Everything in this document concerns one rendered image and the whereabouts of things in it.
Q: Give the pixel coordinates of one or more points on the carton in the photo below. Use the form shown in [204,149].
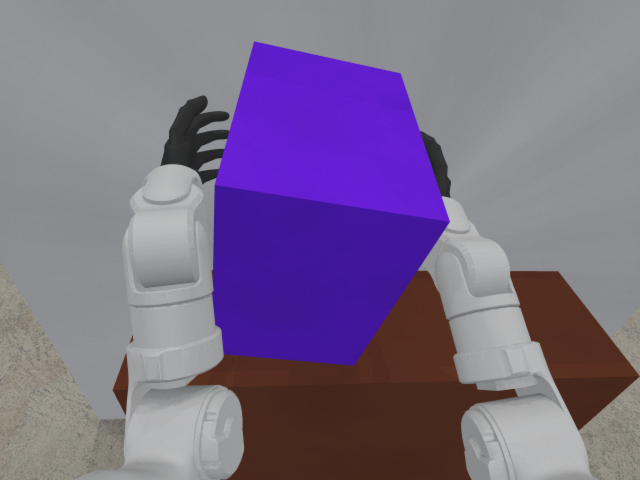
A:
[325,207]

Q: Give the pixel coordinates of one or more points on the right robot forearm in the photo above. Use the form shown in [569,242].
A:
[494,349]

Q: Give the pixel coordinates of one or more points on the left robot forearm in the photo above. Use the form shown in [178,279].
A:
[169,285]

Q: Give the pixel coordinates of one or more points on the right robot upper arm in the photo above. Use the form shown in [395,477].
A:
[522,438]

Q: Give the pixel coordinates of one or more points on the pedestal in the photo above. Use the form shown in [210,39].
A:
[396,414]

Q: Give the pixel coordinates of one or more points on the left robot hand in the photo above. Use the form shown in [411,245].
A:
[183,143]

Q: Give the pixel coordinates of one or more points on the left robot upper arm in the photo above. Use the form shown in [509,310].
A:
[187,433]

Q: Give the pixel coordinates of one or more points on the right robot hand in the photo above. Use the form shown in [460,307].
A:
[438,164]

